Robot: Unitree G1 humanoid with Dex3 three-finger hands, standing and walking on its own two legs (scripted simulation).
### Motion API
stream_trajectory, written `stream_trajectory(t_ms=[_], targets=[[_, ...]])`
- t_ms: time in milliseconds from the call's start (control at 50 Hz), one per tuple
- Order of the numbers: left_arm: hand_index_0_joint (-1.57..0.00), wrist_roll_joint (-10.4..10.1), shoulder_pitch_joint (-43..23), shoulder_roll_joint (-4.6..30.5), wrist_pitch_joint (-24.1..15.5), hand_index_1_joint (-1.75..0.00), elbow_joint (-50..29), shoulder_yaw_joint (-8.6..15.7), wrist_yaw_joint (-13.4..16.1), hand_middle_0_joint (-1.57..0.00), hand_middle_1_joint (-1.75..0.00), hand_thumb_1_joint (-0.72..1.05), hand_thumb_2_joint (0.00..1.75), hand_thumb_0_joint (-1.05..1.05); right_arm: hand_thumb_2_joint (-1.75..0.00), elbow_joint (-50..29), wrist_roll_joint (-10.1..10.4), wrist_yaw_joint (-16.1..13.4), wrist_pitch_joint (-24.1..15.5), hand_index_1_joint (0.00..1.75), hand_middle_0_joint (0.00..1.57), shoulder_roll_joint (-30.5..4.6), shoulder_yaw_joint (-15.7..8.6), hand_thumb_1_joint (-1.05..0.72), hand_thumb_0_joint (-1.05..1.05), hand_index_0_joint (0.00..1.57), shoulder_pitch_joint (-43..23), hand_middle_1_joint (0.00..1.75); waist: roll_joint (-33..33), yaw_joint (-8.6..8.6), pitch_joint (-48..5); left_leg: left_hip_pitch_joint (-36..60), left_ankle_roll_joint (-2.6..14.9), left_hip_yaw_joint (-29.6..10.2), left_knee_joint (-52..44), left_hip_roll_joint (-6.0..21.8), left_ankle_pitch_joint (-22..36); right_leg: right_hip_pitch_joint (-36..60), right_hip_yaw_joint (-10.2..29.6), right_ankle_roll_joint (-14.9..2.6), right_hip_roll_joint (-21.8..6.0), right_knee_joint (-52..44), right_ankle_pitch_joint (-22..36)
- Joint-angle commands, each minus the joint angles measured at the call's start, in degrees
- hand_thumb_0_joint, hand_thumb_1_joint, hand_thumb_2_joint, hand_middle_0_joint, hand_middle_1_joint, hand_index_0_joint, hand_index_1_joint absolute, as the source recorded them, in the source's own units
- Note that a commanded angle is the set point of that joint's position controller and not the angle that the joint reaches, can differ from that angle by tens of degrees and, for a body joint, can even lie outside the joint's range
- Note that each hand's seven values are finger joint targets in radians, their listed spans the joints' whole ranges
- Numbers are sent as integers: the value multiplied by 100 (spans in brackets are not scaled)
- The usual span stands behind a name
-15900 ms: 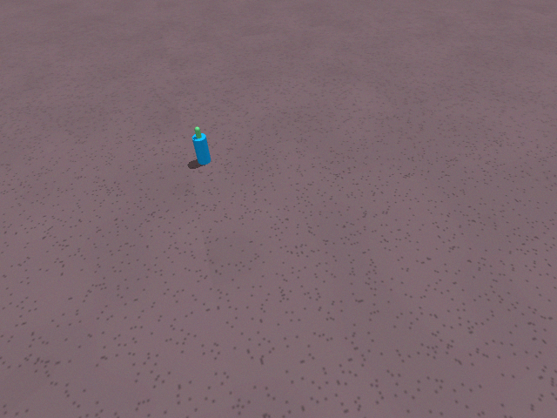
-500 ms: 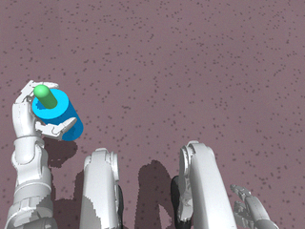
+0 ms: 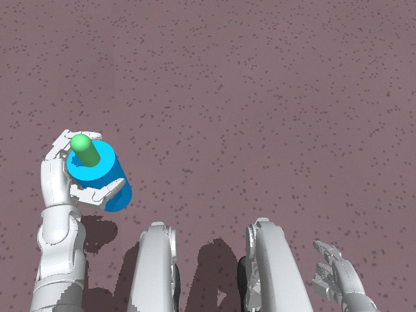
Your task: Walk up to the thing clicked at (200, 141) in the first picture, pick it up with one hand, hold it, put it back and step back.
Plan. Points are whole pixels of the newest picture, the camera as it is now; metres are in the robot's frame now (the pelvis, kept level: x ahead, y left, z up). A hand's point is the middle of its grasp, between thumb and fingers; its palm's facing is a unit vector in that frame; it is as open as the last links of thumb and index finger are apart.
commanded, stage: lift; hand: left
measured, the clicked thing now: (100, 173) +0.37 +0.22 -0.04
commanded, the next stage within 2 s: hold in 1.44 s
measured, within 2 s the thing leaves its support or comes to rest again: neither
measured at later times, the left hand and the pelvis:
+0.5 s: hand (62, 130) +0.38 +0.20 +0.13, palm faces +0.21 -0.98 -0.04, open 10.7 cm; pelvis +0.03 +0.00 +0.13, yaw +1 degrees
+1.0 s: hand (49, 104) +0.38 +0.19 +0.19, palm faces +0.21 -0.98 -0.04, open 10.7 cm; pelvis +0.05 +0.00 +0.19, yaw +2 degrees
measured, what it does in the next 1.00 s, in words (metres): rises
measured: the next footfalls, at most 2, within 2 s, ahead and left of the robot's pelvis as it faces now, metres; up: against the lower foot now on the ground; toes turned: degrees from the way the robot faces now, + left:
none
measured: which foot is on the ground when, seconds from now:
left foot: down 0.00-1.00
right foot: down 0.00-1.00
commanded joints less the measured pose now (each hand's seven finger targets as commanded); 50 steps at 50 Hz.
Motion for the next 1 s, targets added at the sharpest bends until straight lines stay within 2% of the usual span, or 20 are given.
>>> stream_trajectory(t_ms=[0, 20, 40, 120, 140, 180, 220, 240, 280, 400, 420, 460, 480, 560, 600, 660, 720, 820, 840, 980], targets=[[-115, -203, -1745, 1189, -771, -134, -2502, 281, 162, -113, -133, 6, 125, 0, -90, -451, 2, -184, -257, 30, 20, -862, -340, -90, 0, 20, 608, 30, 809, 47, -3903, 3537, 136, -61, -1952, -202, 1553, 2523, 58, -262, 270, -1727, 1479], [-115, -225, -1620, 1052, -731, -135, -2336, 171, 172, -113, -134, 6, 126, 0, -90, -428, 8, -200, -274, 30, 20, -859, -332, -90, 0, 20, 596, 30, 781, -13, -3780, 3558, 141, -55, -2036, -213, 1568, 2674, 60, -252, 263, -1857, 1544], [-115, -226, -1431, 1049, -706, -135, -2265, 220, 212, -114, -134, 5, 126, 0, -90, -432, 21, -216, -287, 30, 20, -834, -313, -90, 0, 20, 606, 30, 624, 58, -3683, 3639, 137, -64, -2148, -200, 1625, 2859, 42, -240, 272, -1951, 1593], [-116, -134, -1229, 866, -661, -135, -2090, 10, 339, -115, -134, 8, 126, 0, -90, -364, 2, -254, -312, 30, 20, -767, -280, -89, 0, 20, 644, 30, 547, 43, -3383, 4052, 121, -54, -2582, -207, 1841, 3338, 31, -233, 275, -2410, 1826], [-117, -123, -1475, 876, -679, -136, -2199, -42, 356, -115, -135, 8, 127, 0, -90, -362, 4, -270, -322, 30, 20, -744, -275, -89, 0, 20, 617, 30, 578, 20, -3234, 4037, 121, -28, -2691, -219, 1690, 3444, 52, -230, 279, -2549, 1753], [-119, -94, -1366, 748, -677, -137, -1893, -108, 382, -117, -136, 10, 128, 0, -90, -304, -4, -280, -333, 30, 20, -743, -277, -89, 0, 20, 643, 30, 559, -6, -2916, 4246, 85, -85, -2956, -191, 1779, 3477, -3, -240, 270, -2716, 1793], [-120, -72, -1385, 827, -720, -138, -1867, -28, 391, -118, -137, 10, 128, 0, -90, -330, -13, -285, -336, 30, 20, -732, -271, -89, 0, 20, 604, 30, 560, 57, -2847, 4450, 84, -75, -3151, -199, 1767, 3734, -1, -237, 267, -2921, 1791], [-120, -66, -1389, 734, -739, -138, -1757, -132, 377, -119, -138, 10, 129, 0, -90, -300, -16, -278, -340, 30, 20, -744, -277, -89, 0, 20, 605, 30, 557, 21, -2717, 4565, 69, -91, -3274, -192, 1778, 3735, -19, -237, 272, -2993, 1811], [-122, -39, -1454, 804, -784, -139, -1749, -63, 380, -120, -138, 12, 129, 0, -90, -331, -32, -274, -339, 30, 20, -718, -259, -89, 0, 20, 615, 30, 655, 94, -2697, 4776, 60, -60, -3454, -203, 1806, 3972, -4, -240, 266, -3185, 1833], [-125, -61, -1513, 666, -844, -141, -1673, -259, 303, -123, -141, 9, 129, 0, -90, -299, -49, -256, -356, 30, 20, -707, -241, -89, 0, 20, 644, 30, 510, 80, -2602, 5318, 60, -9, -3860, -223, 2185, 4668, -12, -222, 278, -3680, 2212], [-125, -59, -1376, 531, -836, -141, -1582, -370, 292, -122, -141, 8, 129, 0, -90, -269, -63, -242, -355, 30, 20, -703, -240, -89, 0, 20, 647, 30, 488, 70, -2556, 5388, 56, 2, -3917, -227, 2305, 4747, -26, -221, 272, -3727, 2330], [-125, -55, -1489, 595, -868, -142, -1574, -295, 315, -123, -141, 8, 131, 0, -90, -250, -69, -227, -335, 30, 20, -739, -247, -89, 0, 20, 677, 30, 565, 97, -2506, 5631, 27, -23, -4077, -205, 2500, 4780, -64, -240, 279, -3791, 2427], [-125, -41, -1441, 516, -883, -143, -1598, -382, 322, -124, -142, 9, 131, 0, -90, -280, -74, -216, -326, 30, 20, -721, -231, -89, 0, 20, 665, 30, 601, 105, -2490, 5708, 11, -46, -4168, -202, 2499, 4806, -92, -245, 283, -3824, 2400], [-127, -30, -1532, 592, -924, -143, -1610, -357, 315, -125, -142, 7, 130, 0, -90, -284, -90, -212, -306, 30, 20, -713, -222, -90, 0, 20, 666, 30, 505, 105, -2395, 5869, 32, -13, -4432, -215, 2329, 5156, -85, -219, 293, -4121, 2329], [-126, -27, -1701, 496, -918, -143, -1600, -505, 309, -124, -141, 6, 130, 0, -90, -319, -88, -220, -301, 30, 20, -731, -205, -90, 0, 20, 632, 30, 540, 73, -2251, 6049, 15, -8, -4573, -202, 2316, 5146, -96, -229, 292, -4214, 2301], [-127, -66, -1659, 551, -904, -143, -1679, -411, 361, -125, -142, 4, 129, 0, -90, -338, -90, -241, -287, 30, 20, -683, -174, -90, 0, 20, 623, 30, 421, 128, -2236, 6038, 43, 50, -4673, -237, 2353, 5581, -51, -194, 287, -4410, 2395], [-124, -13, -1727, 447, -890, -141, -1677, -511, 403, -122, -141, 3, 129, 0, -90, -338, -135, -258, -261, 30, 20, -643, -149, -90, 0, 20, 645, 30, 559, 76, -2197, 6267, 29, 82, -4836, -254, 2393, 5672, -49, -205, 284, -4573, 2456], [-123, -25, -1652, 464, -883, -141, -1576, -477, 410, -121, -140, 4, 129, 0, -90, -325, -139, -302, -224, 30, 20, -621, -128, -89, 0, 20, 663, 30, 387, 70, -2022, 6439, 35, 100, -5068, -249, 2469, 6014, -55, -187, 302, -4802, 2549], [-123, -1, -1743, 420, -893, -141, -1625, -576, 402, -121, -141, 4, 130, 0, -90, -356, -153, -300, -219, 30, 20, -599, -124, -89, 0, 20, 616, 30, 436, 47, -1922, 6461, 35, 121, -5118, -264, 2436, 6033, -52, -180, 302, -4873, 2533], [-123, -47, -1672, 396, -901, -142, -1488, -508, 371, -121, -141, 5, 130, 0, -90, -307, -164, -321, -180, 30, 20, -562, -119, -89, 0, 20, 690, 30, 363, 67, -1923, 6713, 41, 164, -5299, -262, 2756, 6526, -28, -162, 296, -5116, 2870]])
